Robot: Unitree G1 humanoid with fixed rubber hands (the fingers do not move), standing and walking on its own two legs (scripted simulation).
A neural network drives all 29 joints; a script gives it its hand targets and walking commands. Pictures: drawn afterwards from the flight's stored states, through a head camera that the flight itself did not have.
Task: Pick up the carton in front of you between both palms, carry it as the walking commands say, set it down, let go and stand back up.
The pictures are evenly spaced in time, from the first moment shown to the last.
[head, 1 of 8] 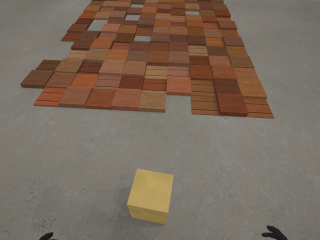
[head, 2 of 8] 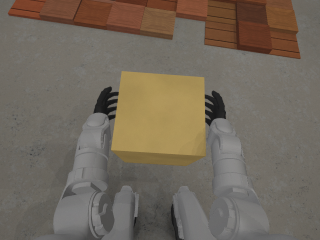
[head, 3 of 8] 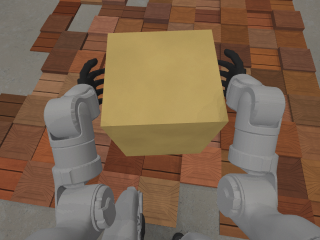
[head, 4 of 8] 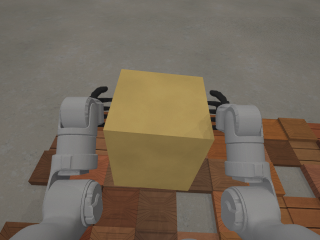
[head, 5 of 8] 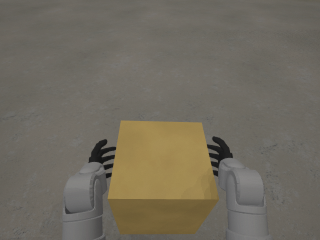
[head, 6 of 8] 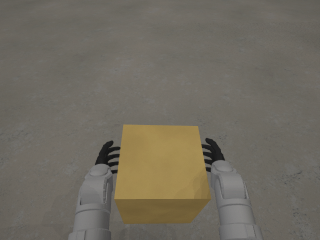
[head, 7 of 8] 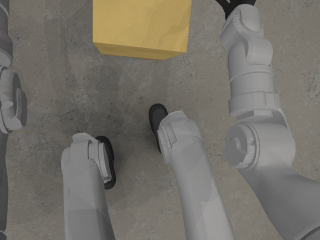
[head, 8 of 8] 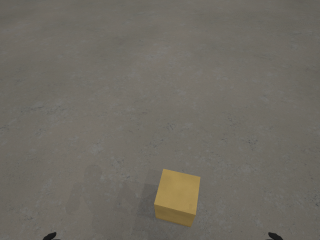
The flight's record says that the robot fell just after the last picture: no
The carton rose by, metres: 0.80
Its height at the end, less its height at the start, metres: +0.00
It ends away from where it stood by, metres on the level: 6.47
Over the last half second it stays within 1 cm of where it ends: yes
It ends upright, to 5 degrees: yes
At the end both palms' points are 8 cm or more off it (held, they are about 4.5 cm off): yes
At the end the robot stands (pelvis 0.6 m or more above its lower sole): yes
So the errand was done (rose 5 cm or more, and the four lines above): yes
